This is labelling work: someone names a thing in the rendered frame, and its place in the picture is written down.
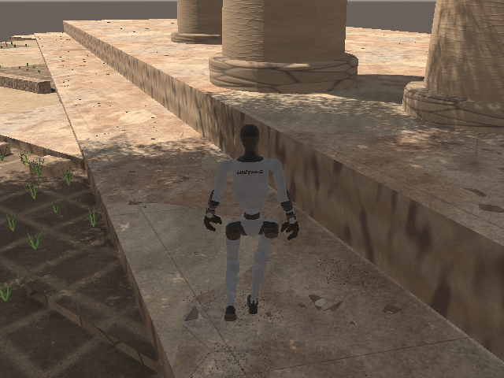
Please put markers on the robot left shin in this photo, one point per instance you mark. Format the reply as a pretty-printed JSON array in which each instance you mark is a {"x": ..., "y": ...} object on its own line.
[{"x": 231, "y": 285}]

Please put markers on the robot left forearm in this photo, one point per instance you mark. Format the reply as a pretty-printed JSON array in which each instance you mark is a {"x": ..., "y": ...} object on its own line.
[{"x": 212, "y": 206}]

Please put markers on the left robot hand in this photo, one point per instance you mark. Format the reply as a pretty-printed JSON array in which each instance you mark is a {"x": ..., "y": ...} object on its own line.
[{"x": 215, "y": 219}]

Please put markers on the robot right forearm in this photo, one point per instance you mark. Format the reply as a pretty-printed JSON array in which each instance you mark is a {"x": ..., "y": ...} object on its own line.
[{"x": 289, "y": 210}]

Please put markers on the robot left upper arm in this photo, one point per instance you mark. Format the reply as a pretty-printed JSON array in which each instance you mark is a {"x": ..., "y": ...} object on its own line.
[{"x": 221, "y": 179}]

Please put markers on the right robot hand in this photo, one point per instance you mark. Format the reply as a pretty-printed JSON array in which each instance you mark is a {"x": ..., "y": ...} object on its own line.
[{"x": 293, "y": 227}]

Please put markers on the right robot thigh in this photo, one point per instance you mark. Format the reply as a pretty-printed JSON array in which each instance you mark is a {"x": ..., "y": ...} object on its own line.
[{"x": 270, "y": 232}]

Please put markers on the robot right upper arm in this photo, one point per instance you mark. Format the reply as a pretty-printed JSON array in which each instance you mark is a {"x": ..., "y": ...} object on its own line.
[{"x": 279, "y": 179}]

